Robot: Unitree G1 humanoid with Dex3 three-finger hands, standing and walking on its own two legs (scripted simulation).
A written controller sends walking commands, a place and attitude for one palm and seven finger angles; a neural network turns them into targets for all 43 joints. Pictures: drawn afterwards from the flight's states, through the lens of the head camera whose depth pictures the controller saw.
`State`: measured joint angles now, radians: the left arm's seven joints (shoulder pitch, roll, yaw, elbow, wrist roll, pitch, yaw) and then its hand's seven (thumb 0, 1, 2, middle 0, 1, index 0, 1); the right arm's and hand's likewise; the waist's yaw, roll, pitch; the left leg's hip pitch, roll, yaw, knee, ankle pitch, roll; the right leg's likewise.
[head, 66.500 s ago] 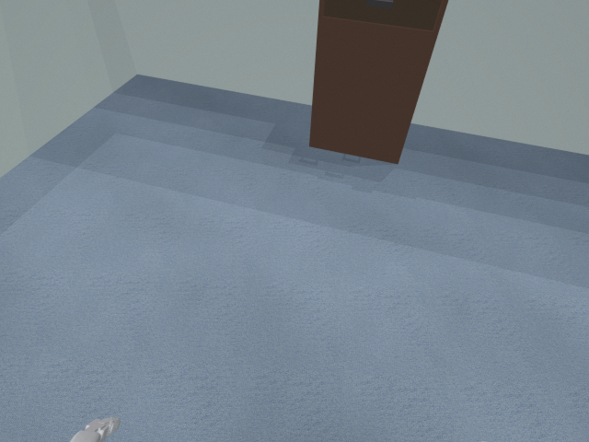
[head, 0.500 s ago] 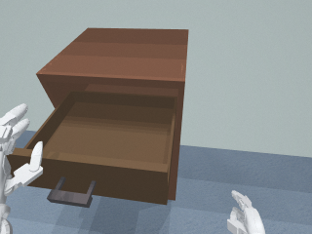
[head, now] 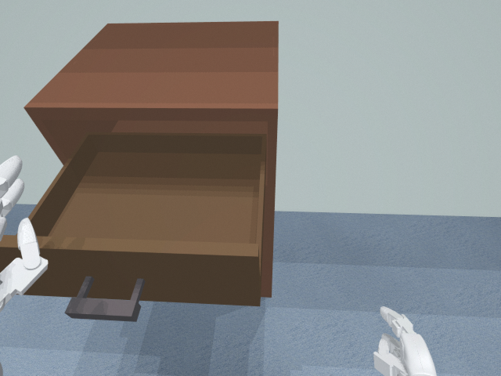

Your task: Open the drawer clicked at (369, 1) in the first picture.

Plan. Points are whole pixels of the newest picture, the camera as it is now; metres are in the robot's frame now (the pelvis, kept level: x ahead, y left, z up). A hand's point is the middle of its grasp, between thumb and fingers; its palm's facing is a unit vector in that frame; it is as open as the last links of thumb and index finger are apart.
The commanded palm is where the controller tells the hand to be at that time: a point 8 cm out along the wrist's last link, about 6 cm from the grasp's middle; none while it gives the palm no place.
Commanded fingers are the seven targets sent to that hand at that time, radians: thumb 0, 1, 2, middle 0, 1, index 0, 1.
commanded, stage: step back with the hand held close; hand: left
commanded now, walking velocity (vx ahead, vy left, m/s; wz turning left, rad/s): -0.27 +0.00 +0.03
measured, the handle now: (108, 296) +0.23 +0.24 +0.02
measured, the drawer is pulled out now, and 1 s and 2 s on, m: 0.30 0.30 0.30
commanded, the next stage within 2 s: stop stepping back and stand still in 0.78 s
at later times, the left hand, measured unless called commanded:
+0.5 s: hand out of the picture +0.10 +0.25 +0.19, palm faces +0.46 -0.79 -0.41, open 7.5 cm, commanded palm +0.03 +0.30 +0.21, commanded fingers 0.00 0.90 0.90 -0.20 -0.30 -0.20 -0.30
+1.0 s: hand out of the picture +0.00 +0.20 +0.20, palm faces +0.32 -0.78 -0.54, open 7.5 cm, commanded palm -0.05 +0.24 +0.21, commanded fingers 0.00 0.90 0.90 -0.20 -0.30 -0.20 -0.30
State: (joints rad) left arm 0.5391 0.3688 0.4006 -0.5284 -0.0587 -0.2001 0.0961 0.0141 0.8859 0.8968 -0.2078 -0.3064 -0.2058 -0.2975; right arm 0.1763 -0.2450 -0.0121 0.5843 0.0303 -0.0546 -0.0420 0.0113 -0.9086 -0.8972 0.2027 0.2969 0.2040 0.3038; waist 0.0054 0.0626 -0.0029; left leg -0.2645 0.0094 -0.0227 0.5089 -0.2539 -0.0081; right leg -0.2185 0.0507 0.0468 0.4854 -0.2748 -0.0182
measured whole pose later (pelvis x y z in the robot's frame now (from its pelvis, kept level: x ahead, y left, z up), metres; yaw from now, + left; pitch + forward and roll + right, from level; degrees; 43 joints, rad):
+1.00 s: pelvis -0.19 -0.03 +0.00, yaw -2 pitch +3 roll +3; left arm 0.69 0.44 0.47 -0.65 -0.04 -0.28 0.13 0.01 0.88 0.90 -0.22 -0.31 -0.21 -0.30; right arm 0.21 -0.19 0.02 0.62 0.02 -0.07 -0.04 0.01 -0.91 -0.90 0.20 0.30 0.20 0.30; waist -0.02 -0.06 -0.02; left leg -0.48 -0.03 0.06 0.87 -0.41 -0.02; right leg -0.24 0.00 -0.02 0.50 -0.31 -0.06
